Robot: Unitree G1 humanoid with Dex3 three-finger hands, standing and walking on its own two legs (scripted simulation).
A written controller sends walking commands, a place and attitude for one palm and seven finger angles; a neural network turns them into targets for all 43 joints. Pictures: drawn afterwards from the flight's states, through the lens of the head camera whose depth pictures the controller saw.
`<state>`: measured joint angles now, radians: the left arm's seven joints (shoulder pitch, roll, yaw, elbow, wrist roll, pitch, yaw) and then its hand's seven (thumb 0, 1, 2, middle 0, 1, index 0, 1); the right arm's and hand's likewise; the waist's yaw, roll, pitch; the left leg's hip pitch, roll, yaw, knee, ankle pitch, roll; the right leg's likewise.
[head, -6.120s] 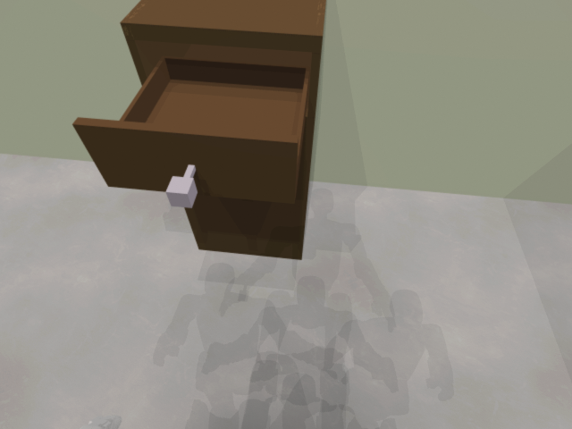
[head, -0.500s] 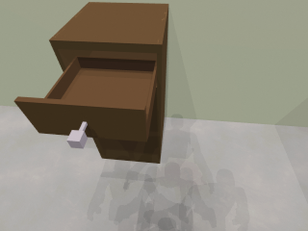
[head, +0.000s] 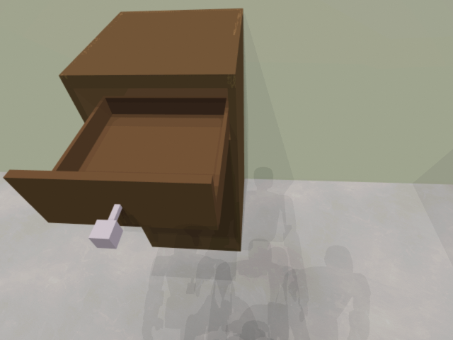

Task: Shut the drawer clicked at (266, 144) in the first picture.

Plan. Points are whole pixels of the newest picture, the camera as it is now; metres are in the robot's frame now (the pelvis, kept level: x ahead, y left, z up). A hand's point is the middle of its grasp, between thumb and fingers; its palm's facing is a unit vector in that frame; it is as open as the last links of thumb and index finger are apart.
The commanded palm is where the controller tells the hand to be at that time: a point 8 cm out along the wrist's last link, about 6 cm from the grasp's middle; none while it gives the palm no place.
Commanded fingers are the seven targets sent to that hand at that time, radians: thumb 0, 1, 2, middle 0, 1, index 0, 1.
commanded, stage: come to a stop and stand still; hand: left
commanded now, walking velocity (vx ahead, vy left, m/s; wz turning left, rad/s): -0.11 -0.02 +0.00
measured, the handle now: (110, 224) +0.31 +0.24 +0.03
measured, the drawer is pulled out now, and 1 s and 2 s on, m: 0.30 0.30 0.30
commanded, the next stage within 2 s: look again from close up in 0.78 s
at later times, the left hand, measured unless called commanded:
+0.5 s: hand out of the picture +0.01 +0.18 -0.16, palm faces -0.01 -0.97 -0.23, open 7.4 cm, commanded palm none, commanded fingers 0.00 0.90 0.90 -0.20 -0.30 -0.20 -0.30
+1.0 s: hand out of the picture -0.04 +0.19 -0.17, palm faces -0.02 -0.97 -0.24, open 7.4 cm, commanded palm none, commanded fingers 0.00 0.90 0.90 -0.20 -0.30 -0.20 -0.30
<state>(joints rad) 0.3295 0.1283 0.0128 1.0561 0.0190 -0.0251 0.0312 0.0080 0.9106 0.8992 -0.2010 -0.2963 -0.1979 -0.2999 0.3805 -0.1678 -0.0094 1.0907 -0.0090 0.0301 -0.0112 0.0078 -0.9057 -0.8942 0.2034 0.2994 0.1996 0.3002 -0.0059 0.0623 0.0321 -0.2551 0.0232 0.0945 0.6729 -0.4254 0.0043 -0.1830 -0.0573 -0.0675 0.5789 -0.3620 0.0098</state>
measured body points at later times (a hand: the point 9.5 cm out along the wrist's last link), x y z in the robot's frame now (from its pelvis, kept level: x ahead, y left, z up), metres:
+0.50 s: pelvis -0.03 +0.00 +0.01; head -0.03 -0.01 +0.46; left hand +0.01 +0.23 -0.14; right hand +0.00 -0.24 -0.15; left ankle +0.01 +0.12 -0.73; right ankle -0.03 -0.12 -0.73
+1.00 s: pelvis -0.04 +0.00 +0.00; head -0.03 -0.01 +0.45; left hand -0.04 +0.24 -0.15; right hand -0.06 -0.24 -0.15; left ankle +0.01 +0.12 -0.73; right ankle -0.03 -0.12 -0.73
